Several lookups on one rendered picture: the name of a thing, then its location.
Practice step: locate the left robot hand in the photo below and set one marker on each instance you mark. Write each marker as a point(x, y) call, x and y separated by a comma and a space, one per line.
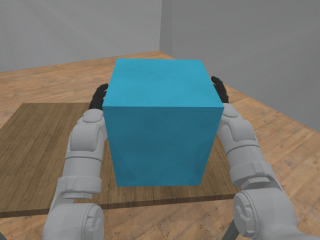
point(97, 99)

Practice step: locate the left robot upper arm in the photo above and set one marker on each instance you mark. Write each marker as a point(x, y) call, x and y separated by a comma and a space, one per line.
point(75, 221)

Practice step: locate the right robot hand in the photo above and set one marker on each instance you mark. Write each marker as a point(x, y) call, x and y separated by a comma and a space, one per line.
point(221, 90)

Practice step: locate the table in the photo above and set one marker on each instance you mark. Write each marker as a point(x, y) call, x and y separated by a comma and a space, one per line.
point(33, 146)

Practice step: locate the carton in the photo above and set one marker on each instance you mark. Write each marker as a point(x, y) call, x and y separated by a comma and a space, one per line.
point(161, 118)

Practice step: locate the robot right forearm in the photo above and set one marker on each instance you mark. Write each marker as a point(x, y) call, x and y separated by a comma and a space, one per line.
point(248, 168)

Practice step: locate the robot left forearm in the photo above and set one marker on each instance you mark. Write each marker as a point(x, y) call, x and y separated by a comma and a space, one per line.
point(84, 154)

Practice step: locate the right robot upper arm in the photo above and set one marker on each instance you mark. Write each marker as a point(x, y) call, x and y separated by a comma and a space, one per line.
point(266, 214)

